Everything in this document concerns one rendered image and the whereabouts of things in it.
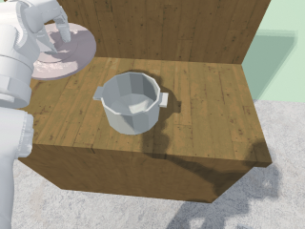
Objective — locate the pot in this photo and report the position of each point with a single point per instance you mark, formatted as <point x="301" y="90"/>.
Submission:
<point x="131" y="102"/>

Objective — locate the robot left forearm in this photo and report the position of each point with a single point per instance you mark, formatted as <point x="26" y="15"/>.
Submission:
<point x="20" y="22"/>

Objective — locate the table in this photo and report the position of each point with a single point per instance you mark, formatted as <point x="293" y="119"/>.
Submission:
<point x="205" y="140"/>

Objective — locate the knob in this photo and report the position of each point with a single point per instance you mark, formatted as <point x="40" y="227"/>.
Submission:
<point x="55" y="38"/>

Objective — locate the left robot hand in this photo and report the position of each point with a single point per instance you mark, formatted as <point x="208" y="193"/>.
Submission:
<point x="51" y="10"/>

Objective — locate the lid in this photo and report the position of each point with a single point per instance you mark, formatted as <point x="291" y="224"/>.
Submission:
<point x="71" y="57"/>

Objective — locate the left robot upper arm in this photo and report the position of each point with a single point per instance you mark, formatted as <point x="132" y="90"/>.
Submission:
<point x="16" y="134"/>

